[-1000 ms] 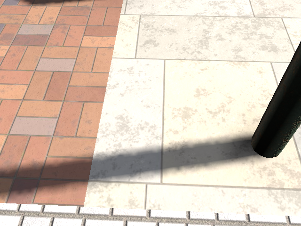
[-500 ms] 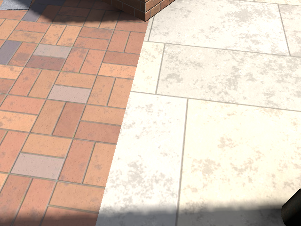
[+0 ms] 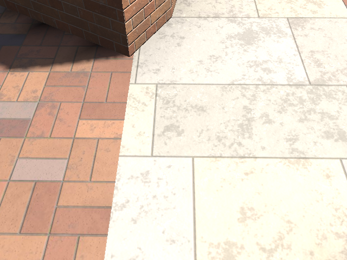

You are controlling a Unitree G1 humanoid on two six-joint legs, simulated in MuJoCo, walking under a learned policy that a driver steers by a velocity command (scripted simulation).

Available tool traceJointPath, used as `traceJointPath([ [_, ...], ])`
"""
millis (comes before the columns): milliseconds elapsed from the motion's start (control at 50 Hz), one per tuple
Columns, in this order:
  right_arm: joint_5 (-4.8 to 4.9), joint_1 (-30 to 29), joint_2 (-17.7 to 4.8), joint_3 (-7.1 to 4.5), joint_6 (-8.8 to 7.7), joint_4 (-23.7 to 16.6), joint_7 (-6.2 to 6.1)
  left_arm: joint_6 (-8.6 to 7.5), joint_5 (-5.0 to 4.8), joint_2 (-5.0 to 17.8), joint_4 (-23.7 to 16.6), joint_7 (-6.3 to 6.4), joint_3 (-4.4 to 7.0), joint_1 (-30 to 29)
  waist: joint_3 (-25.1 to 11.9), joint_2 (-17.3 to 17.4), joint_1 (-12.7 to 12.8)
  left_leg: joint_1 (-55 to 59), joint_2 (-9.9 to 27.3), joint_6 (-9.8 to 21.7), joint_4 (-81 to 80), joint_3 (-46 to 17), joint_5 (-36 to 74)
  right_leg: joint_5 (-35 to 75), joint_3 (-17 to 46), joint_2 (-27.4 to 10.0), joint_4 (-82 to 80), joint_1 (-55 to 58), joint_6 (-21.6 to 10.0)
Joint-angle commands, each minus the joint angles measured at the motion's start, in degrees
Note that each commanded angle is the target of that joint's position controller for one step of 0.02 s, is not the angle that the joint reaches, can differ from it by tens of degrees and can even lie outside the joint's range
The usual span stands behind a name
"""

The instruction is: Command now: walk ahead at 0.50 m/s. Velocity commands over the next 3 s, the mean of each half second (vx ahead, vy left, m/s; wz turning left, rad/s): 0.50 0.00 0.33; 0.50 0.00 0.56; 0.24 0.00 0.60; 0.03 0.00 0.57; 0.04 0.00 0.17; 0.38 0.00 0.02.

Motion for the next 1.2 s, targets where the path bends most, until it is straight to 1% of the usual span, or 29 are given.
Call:
traceJointPath([
  [20,-0.13,0.38,-9.33,-1.77,-0.02,-1.12,-0.51,-1.63,0.13,5.82,-0.36,0.83,2.04,8.11,-2.26,5.29,6.95,-1.10,15.75,6.36,13.73,-4.56,53.35,-3.94,-2.10,4.32,-4.86,11.32,-3.19],
  [40,0.28,-0.01,-8.40,-1.42,0.12,-1.52,-0.33,-2.37,0.92,7.80,2.92,1.39,3.00,18.19,-7.78,3.02,10.77,-8.03,13.08,5.21,25.71,-3.15,48.10,-1.98,-0.08,2.87,-6.93,25.74,-4.86],
  [60,1.92,1.83,-3.90,-0.12,0.08,-3.71,0.19,-2.73,2.49,14.06,4.41,2.15,4.55,27.78,-16.83,-4.31,12.68,-23.43,7.68,3.14,44.95,-0.30,24.12,-11.09,18.89,-12.87,-8.83,43.44,-9.18],
  [80,2.97,7.02,-2.64,-0.36,0.22,-3.50,0.36,-2.14,1.87,17.35,4.58,1.53,5.30,27.84,-20.79,-11.94,10.12,-38.09,-1.03,2.56,59.45,-3.57,-13.02,-15.08,42.79,-23.62,-17.77,49.91,-14.59],
  [100,1.64,0.78,-7.35,-1.62,0.75,-3.91,0.07,-1.55,0.20,13.63,3.83,1.33,4.51,21.07,-12.10,-2.95,8.29,-42.46,3.74,3.43,62.49,-8.57,-7.11,-22.10,36.55,-20.07,-19.65,41.97,-11.49],
  [140,1.30,-4.44,-5.53,-1.52,0.64,-5.54,0.64,-2.30,-0.08,6.89,2.63,1.01,2.52,12.74,-2.14,-0.81,5.25,-40.10,7.82,3.60,57.42,-8.21,2.55,-14.33,21.31,-15.32,-23.88,27.66,-7.08],
  [180,-0.11,-1.76,-4.30,-1.67,2.05,-4.31,1.27,-3.38,-0.40,4.32,3.72,1.66,1.68,12.53,-0.77,-3.44,2.63,-34.68,9.36,2.37,54.41,-8.58,4.13,-0.17,11.27,-12.34,-23.46,21.37,-3.67],
  [240,-0.38,-3.97,-3.05,-1.88,3.71,-5.83,1.80,-4.89,-0.80,6.15,5.16,1.90,1.88,16.76,-0.88,-2.60,1.71,-36.87,9.04,1.07,54.03,-6.85,5.95,12.55,4.85,-11.84,-22.69,21.54,-2.97],
  [300,-0.97,-11.59,-3.41,-1.83,4.39,-8.83,2.29,-5.06,-0.85,8.11,5.91,2.40,2.31,20.40,1.40,-2.07,3.08,-43.29,10.13,0.18,51.45,-4.98,11.55,10.33,1.09,-11.41,-24.83,22.75,-3.09],
  [340,-0.30,-16.72,-2.92,-1.53,4.38,-10.55,2.68,-4.67,-0.47,6.44,6.27,2.74,1.84,22.45,3.65,-1.39,4.41,-47.42,10.05,0.26,45.54,-4.08,16.73,6.93,-0.51,-10.29,-26.92,25.38,-3.27],
  [420,0.22,-24.19,-2.62,-0.84,4.06,-13.43,3.33,-4.35,-0.75,7.26,6.84,3.50,1.77,24.75,4.62,-0.75,5.49,-46.02,8.61,0.98,31.92,0.08,19.98,17.92,-5.58,-10.47,-25.41,30.21,-2.30],
  [480,0.06,-27.57,-3.10,-0.59,4.10,-15.37,4.18,-3.48,-0.48,7.23,7.56,3.75,1.54,26.26,3.56,-4.05,6.14,-42.57,5.81,3.17,25.18,3.85,18.27,28.55,-9.18,-10.61,-21.28,34.85,-0.79],
  [540,-0.37,-22.95,-5.14,-1.33,4.20,-15.46,4.09,-2.87,-0.85,9.22,7.03,4.57,1.85,24.95,0.18,-5.98,2.53,-33.90,1.01,6.87,24.34,5.23,9.98,50.16,-10.64,-12.39,-10.71,36.89,-0.80],
  [580,-0.86,-10.33,-7.55,-2.57,3.47,-12.22,3.25,-2.20,-0.51,11.58,5.57,4.17,2.46,22.09,-6.54,-5.84,-2.99,-21.44,-1.81,10.02,20.27,3.71,6.62,50.87,-10.73,-12.78,7.33,34.88,-1.72],
  [600,-1.54,-2.87,-10.75,-3.96,3.06,-10.26,2.46,-2.05,-0.88,11.82,4.27,3.64,2.59,20.84,-10.83,-1.65,-6.88,-9.10,0.87,12.36,15.25,-1.77,6.79,37.56,-11.42,-11.24,23.09,25.78,-0.30],
  [620,-2.11,-3.48,-17.67,-5.69,3.11,-11.35,1.74,-2.22,-1.91,4.96,0.71,2.37,1.35,24.10,-16.09,12.61,-2.27,9.46,19.04,20.37,15.07,-28.94,10.67,-14.37,-10.46,-1.71,45.69,0.95,2.82],
  [640,0.10,-1.82,-18.41,-5.79,4.24,-12.24,1.61,-2.93,-1.81,9.96,-3.01,1.72,2.55,17.73,-20.74,8.90,-3.68,13.17,23.28,24.59,6.39,-47.87,9.10,-24.49,2.73,4.96,55.00,-9.15,3.08],
  [660,0.56,-5.19,-17.24,-5.39,4.71,-11.48,0.86,-3.60,-0.72,9.14,-4.47,1.21,2.19,12.82,-12.09,4.31,-2.37,7.61,22.08,22.17,4.55,-38.68,9.78,-17.51,6.78,0.80,53.20,-15.32,2.42],
  [700,1.06,-10.77,-11.68,-3.93,4.02,-11.92,0.47,-3.75,-0.16,8.60,-3.56,1.41,2.04,14.37,-3.29,-1.83,2.79,-7.27,17.08,16.75,2.87,-27.82,21.17,-11.84,6.36,-2.84,43.04,-9.74,2.58],
  [740,1.65,-12.01,-10.09,-3.19,2.67,-11.84,0.18,-1.24,1.21,7.67,-3.71,1.32,1.72,16.71,-2.93,-0.34,6.23,-15.24,13.01,15.11,2.28,-22.04,28.29,-12.59,6.81,-3.77,37.99,-3.21,4.05],
  [800,1.55,-9.11,-12.83,-3.61,1.22,-11.69,0.42,0.68,1.38,6.88,-5.42,0.90,1.25,14.36,-2.31,1.22,6.45,-18.13,10.36,14.41,0.83,-20.12,30.28,-10.89,5.32,-3.89,30.29,-3.27,6.21],
  [940,1.23,-1.09,-13.31,-3.68,2.05,-12.13,0.90,0.78,1.61,7.56,-11.10,0.57,0.81,-1.35,-2.13,4.57,-0.70,-8.37,8.25,10.78,2.11,-21.90,31.42,2.50,4.17,-1.98,12.98,-10.38,7.74],
  [1020,0.75,2.27,-13.81,-3.40,2.38,-12.09,0.36,0.35,0.14,8.11,-14.37,0.57,0.13,-8.33,-1.70,5.76,-2.52,-3.31,10.35,11.58,5.95,-25.57,34.59,0.33,4.69,0.39,8.15,-10.50,7.34],
  [1080,0.36,0.10,-15.83,-4.02,2.64,-12.59,-0.77,-0.75,-0.24,10.06,-14.65,0.87,0.24,-5.12,-0.06,5.75,0.37,-2.07,10.51,8.72,11.48,-27.35,43.08,-1.95,6.17,2.62,0.42,-4.90,5.09],
  [1120,0.79,-4.51,-16.56,-4.22,2.19,-13.84,-0.23,-1.83,0.04,12.15,-10.54,1.54,1.16,7.41,-5.41,5.65,5.94,-8.18,5.81,4.67,22.94,-24.78,53.97,1.70,3.90,6.08,-6.54,15.24,2.61],
  [1140,1.97,-5.53,-15.00,-3.98,1.79,-15.13,0.17,-3.08,1.01,13.60,-9.15,2.00,1.58,15.40,-9.88,4.87,9.09,-16.44,2.33,2.71,33.29,-22.98,46.08,10.68,6.84,0.74,-9.07,28.60,0.47],
  [1160,2.78,-3.53,-9.00,-2.54,1.63,-17.49,-0.06,-3.40,1.94,18.08,-8.96,2.55,2.28,22.57,-18.90,-5.54,9.66,-27.37,-2.54,1.07,51.09,-16.51,5.69,32.84,20.99,-17.34,-4.31,44.43,-2.54],
  [1180,3.03,4.02,-11.34,-3.17,2.53,-18.61,-0.81,-2.18,0.58,20.32,-9.62,2.01,3.16,20.42,-28.21,-16.34,5.27,-35.60,-7.61,0.39,63.35,-12.56,-18.75,46.35,40.31,-27.61,-5.70,48.77,-11.47],
  [1200,1.09,4.17,-14.22,-3.70,4.09,-15.63,-1.35,-1.28,-0.53,14.53,-11.55,2.00,2.16,15.06,-22.21,-5.19,3.46,-36.83,-1.69,0.11,67.05,-12.89,-13.03,39.68,35.28,-24.85,-6.27,40.70,-10.86],
])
